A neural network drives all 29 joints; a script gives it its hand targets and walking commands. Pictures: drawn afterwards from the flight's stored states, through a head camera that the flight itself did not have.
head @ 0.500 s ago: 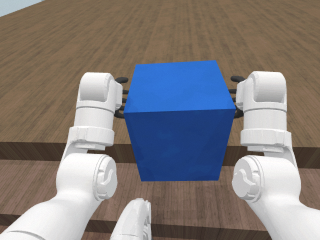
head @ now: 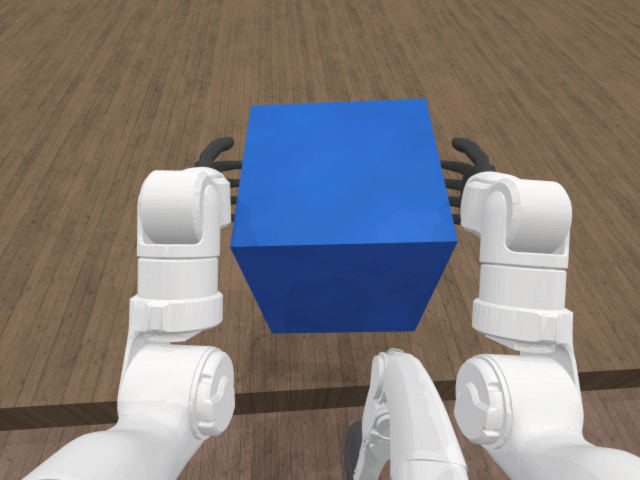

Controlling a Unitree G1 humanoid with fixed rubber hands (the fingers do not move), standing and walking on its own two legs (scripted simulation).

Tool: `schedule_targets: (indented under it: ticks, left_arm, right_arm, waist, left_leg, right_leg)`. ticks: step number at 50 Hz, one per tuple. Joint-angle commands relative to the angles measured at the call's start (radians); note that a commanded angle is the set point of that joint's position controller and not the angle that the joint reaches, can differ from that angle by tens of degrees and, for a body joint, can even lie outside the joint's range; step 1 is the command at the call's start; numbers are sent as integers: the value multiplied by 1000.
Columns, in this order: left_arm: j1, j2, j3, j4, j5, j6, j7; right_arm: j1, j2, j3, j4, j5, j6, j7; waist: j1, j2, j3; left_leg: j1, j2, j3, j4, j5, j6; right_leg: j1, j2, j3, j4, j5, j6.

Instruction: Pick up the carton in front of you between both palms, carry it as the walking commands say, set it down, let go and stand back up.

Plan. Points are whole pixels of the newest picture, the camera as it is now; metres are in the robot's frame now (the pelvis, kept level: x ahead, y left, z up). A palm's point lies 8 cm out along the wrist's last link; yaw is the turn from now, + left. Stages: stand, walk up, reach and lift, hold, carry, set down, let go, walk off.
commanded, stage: carry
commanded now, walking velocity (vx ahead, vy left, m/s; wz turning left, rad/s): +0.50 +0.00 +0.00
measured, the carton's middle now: (340, 228) +0.41 -0.01 +0.09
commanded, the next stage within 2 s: none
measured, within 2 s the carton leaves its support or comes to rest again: neither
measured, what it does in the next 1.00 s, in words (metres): climbs: right foot 0.17 m higher, then left foot 0.17 m higher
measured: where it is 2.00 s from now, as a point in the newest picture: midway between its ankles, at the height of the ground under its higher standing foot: (263, 167)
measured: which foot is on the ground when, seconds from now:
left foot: down 0.00-0.08, up 0.10-0.64, down 0.66-1.00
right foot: up 0.00-0.06, down 0.08-0.68, up 0.70-1.00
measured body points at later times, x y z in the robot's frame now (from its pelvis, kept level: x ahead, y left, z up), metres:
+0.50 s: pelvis +0.27 +0.02 +0.16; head +0.24 -0.02 +0.61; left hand +0.63 +0.18 +0.39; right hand +0.67 -0.11 +0.37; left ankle +0.34 +0.15 -0.26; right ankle +0.23 -0.10 -0.58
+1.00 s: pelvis +0.54 +0.12 +0.31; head +0.59 +0.13 +0.75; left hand +0.96 +0.26 +0.48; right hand +0.94 -0.03 +0.49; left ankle +0.55 +0.18 -0.41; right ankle +0.63 +0.00 -0.31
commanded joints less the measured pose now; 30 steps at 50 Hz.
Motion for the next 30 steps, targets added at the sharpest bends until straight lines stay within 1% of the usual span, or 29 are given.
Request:
schedule_targets:
  ticks: [1,2,3,4,5,6,7,8,9,10,11,13,14,15,16,17,18,19,20,21,22,23,24,25,26,27,28,29,30]
  left_arm:
    - [-771,-1043,-548,-22,-467,-26,-180]
    - [-796,-1058,-544,-29,-489,-24,-182]
    - [-835,-1079,-544,-58,-509,-26,-185]
    - [-877,-1088,-546,-93,-536,-28,-193]
    - [-913,-1106,-553,-94,-556,-39,-203]
    - [-915,-1144,-557,-85,-594,-40,-218]
    - [-963,-1155,-550,-125,-618,-43,-233]
    - [-1044,-1170,-544,-155,-638,-43,-245]
    - [-1090,-1199,-536,-163,-655,-37,-254]
    - [-1118,-1201,-532,-165,-667,-28,-260]
    - [-1114,-1201,-523,-148,-671,-15,-265]
    - [-1073,-1187,-482,-80,-656,8,-269]
    - [-1048,-1162,-450,-40,-633,15,-271]
    - [-1018,-1161,-422,25,-611,28,-275]
    - [-992,-1158,-396,77,-590,34,-279]
    - [-975,-1140,-373,127,-568,40,-284]
    - [-954,-1127,-341,188,-540,43,-290]
    - [-930,-1117,-303,237,-515,42,-296]
    - [-923,-1102,-273,265,-494,39,-301]
    - [-928,-1092,-252,281,-479,33,-307]
    - [-941,-1077,-234,285,-469,24,-314]
    - [-953,-1074,-225,287,-471,15,-320]
    - [-983,-1069,-213,285,-471,7,-327]
    - [-997,-1058,-203,289,-468,3,-331]
    - [-958,-1050,-181,303,-464,0,-333]
    - [-960,-1037,-166,299,-458,-5,-330]
    - [-934,-1044,-152,317,-445,-8,-327]
    - [-909,-1042,-141,328,-438,-12,-321]
    - [-891,-1044,-130,329,-427,-15,-316]
  right_arm:
    - [-709,1012,488,3,446,51,299]
    - [-738,1003,470,12,434,56,300]
    - [-760,1005,459,18,431,59,301]
    - [-761,1002,449,23,433,57,299]
    - [-725,1021,417,27,395,53,291]
    - [-710,956,383,54,351,49,278]
    - [-737,964,378,47,337,51,269]
    - [-802,964,369,0,333,51,259]
    - [-855,951,367,-36,323,57,246]
    - [-897,923,366,-69,318,61,232]
    - [-913,903,372,-69,314,66,221]
    - [-886,885,369,-45,301,80,204]
    - [-862,872,358,-8,290,82,202]
    - [-832,888,354,46,282,90,202]
    - [-813,898,358,100,277,96,205]
    - [-802,917,349,145,278,102,213]
    - [-803,939,348,191,280,106,219]
    - [-817,955,340,219,292,107,224]
    - [-825,982,326,257,298,108,229]
    - [-826,1002,309,289,300,105,232]
    - [-826,1012,297,307,304,100,233]
    - [-841,1018,300,313,313,94,233]
    - [-854,1028,294,318,323,88,228]
    - [-878,1040,300,317,335,85,223]
    - [-893,1057,299,319,349,82,219]
    - [-907,1085,306,314,365,78,218]
    - [-900,1119,314,323,385,72,220]
    - [-899,1148,317,316,405,66,223]
    - [-890,1162,319,311,420,57,223]
  waist:
    - [96,354,-488]
    - [191,394,-595]
    - [270,315,-663]
    - [280,246,-697]
    - [190,-128,-784]
    - [187,-137,-879]
    - [171,-92,-824]
    - [150,-41,-726]
    - [136,-21,-625]
    - [135,-2,-570]
    - [119,-9,-543]
    - [137,8,-513]
    - [130,34,-512]
    - [127,44,-486]
    - [138,25,-485]
    - [144,-68,-484]
    - [155,-95,-453]
    - [191,-133,-431]
    - [203,-110,-397]
    - [205,-72,-353]
    - [198,-43,-308]
    - [146,-25,-265]
    - [126,-48,-234]
    - [115,-107,-202]
    - [97,-175,-183]
    - [88,-253,-163]
    - [72,-265,-197]
    - [53,-287,-230]
    - [26,-289,-306]
  left_leg:
    - [-98,57,68,31,1526,175]
    - [1,97,81,205,1770,156]
    - [87,75,119,453,1746,125]
    - [11,43,58,666,1370,95]
    - [-436,-159,-39,1140,190,-17]
    - [-506,-229,-272,1554,74,3]
    - [-617,-212,-322,1674,90,30]
    - [-725,-182,-289,1689,87,60]
    - [-807,-151,-280,1673,92,85]
    - [-834,-133,-267,1652,98,99]
    - [-839,-110,-248,1620,90,112]
    - [-920,-83,-208,1580,47,117]
    - [-912,-67,-179,1474,-3,112]
    - [-922,-54,-159,1391,-23,106]
    - [-942,-62,-108,1354,5,105]
    - [-994,-62,-84,1444,-19,105]
    - [-1103,-59,-67,1570,-63,111]
    - [-1319,-54,-85,1825,-178,118]
    - [-1502,-35,-142,1969,-273,125]
    - [-1630,-23,-163,2037,-319,129]
    - [-1677,-10,-150,2064,-312,124]
    - [-1610,17,-121,1952,-265,119]
    - [-1511,19,-53,1853,-195,97]
    - [-1406,22,-16,1742,-151,71]
    - [-1206,30,41,1566,-143,61]
    - [-1021,47,54,1390,-142,73]
    - [-830,22,105,1226,-110,87]
    - [-729,-11,147,1122,-65,107]
    - [-680,-77,204,1052,-81,128]
  right_leg:
    - [727,166,-185,-413,204,-48]
    - [833,181,-180,-487,201,-46]
    - [955,235,-189,-757,207,-23]
    - [1147,212,-23,-988,236,-13]
    - [1465,-165,672,-1123,758,-215]
    - [1484,-212,926,-1197,691,-318]
    - [1454,-163,851,-1165,493,-296]
    - [1413,-141,786,-1155,365,-230]
    - [1371,-135,728,-1161,241,-182]
    - [1326,-132,676,-1174,103,-151]
    - [1317,-121,619,-1209,53,-126]
    - [1357,-153,566,-1238,85,-124]
    - [1348,-172,529,-1255,147,-134]
    - [1333,-168,482,-1259,178,-128]
    - [1342,-164,445,-1262,258,-137]
    - [1349,-182,436,-1284,290,-157]
    - [1406,-207,464,-1328,338,-182]
    - [1523,-261,544,-1354,353,-222]
    - [1618,-290,567,-1348,288,-214]
    - [1663,-291,546,-1346,207,-183]
    - [1644,-289,511,-1359,115,-150]
    - [1517,-213,428,-1371,6,-81]
    - [1383,-170,346,-1428,-94,-47]
    - [1251,-135,282,-1495,-143,-31]
    - [1104,-114,239,-1659,-65,-63]
    - [1016,-88,155,-1747,23,-55]
    - [950,-55,17,-1767,226,-45]
    - [985,-65,-11,-1719,574,-54]
    - [1122,-87,-27,-1583,1062,-56]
